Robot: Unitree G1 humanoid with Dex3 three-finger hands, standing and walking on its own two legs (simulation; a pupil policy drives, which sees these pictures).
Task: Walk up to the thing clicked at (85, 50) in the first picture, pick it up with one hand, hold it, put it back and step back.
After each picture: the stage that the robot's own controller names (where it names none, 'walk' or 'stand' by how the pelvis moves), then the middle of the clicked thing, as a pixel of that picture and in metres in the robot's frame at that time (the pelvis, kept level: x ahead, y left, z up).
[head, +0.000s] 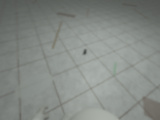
stand; (85, 51) +1.40 +0.07 -0.72
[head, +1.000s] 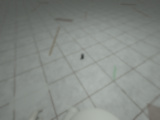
walk; (82, 56) +1.28 +0.20 -0.71
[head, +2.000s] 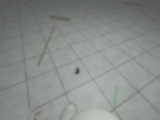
walk; (77, 70) +0.82 +0.21 -0.71
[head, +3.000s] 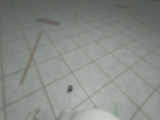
walk; (70, 88) +0.50 +0.19 -0.70
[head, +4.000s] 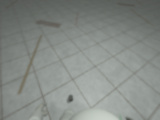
stand; (70, 98) +0.35 +0.19 -0.71
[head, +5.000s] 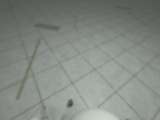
stand; (70, 102) +0.31 +0.17 -0.72
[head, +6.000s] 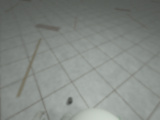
stand; (70, 100) +0.35 +0.18 -0.73
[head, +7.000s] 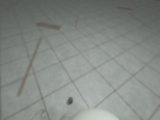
stand; (70, 100) +0.34 +0.18 -0.73
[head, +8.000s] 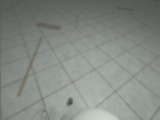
stand; (70, 101) +0.34 +0.18 -0.73
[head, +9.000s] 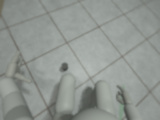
go down; (65, 66) +0.40 +0.21 -0.40
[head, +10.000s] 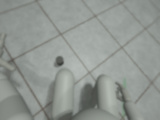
go down; (60, 61) +0.42 +0.24 -0.30
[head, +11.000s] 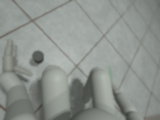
close in; (38, 57) +0.39 +0.27 -0.22
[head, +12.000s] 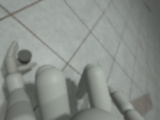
close; (25, 57) +0.39 +0.28 -0.21
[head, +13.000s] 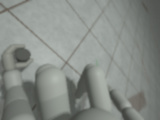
lift; (23, 56) +0.38 +0.29 -0.22
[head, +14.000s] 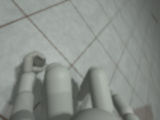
lift; (38, 62) +0.34 +0.25 -0.20
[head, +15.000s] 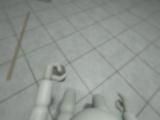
lift; (60, 73) +0.31 +0.19 +0.00
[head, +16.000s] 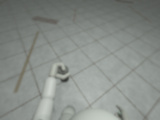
hold; (64, 74) +0.33 +0.17 +0.01
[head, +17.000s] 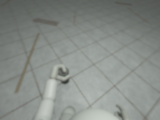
hold; (64, 76) +0.32 +0.17 +0.00
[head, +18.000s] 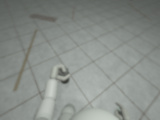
crouch; (64, 75) +0.33 +0.17 -0.02
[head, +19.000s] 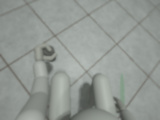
lower; (50, 54) +0.43 +0.24 -0.10
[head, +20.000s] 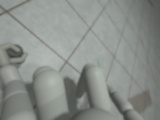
lower; (17, 55) +0.40 +0.31 -0.21
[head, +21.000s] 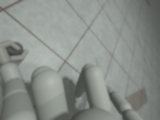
lower; (17, 52) +0.40 +0.31 -0.22
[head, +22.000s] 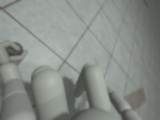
lower; (16, 52) +0.40 +0.31 -0.22
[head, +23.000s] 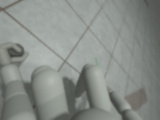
lower; (17, 54) +0.40 +0.30 -0.22
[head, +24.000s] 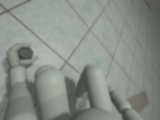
open; (25, 56) +0.39 +0.28 -0.22
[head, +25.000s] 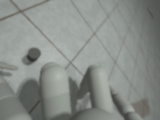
stand; (33, 55) +0.39 +0.26 -0.22
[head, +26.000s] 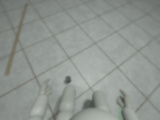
walk; (68, 79) +0.39 +0.19 -0.53
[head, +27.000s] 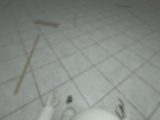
stand; (69, 99) +0.35 +0.17 -0.66
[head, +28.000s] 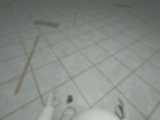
stand; (70, 98) +0.36 +0.17 -0.67
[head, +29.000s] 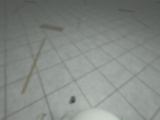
stand; (73, 99) +0.38 +0.16 -0.72
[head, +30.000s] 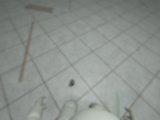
walk; (72, 82) +0.45 +0.16 -0.70
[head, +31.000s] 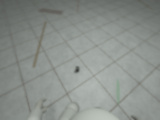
walk; (77, 69) +0.74 +0.18 -0.69
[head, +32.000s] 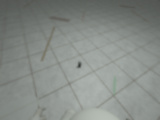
stand; (79, 64) +1.00 +0.18 -0.70
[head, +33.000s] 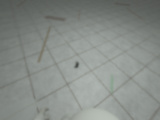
stand; (77, 64) +0.99 +0.20 -0.72
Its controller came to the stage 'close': yes
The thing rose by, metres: 0.71
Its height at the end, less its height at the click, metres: +0.00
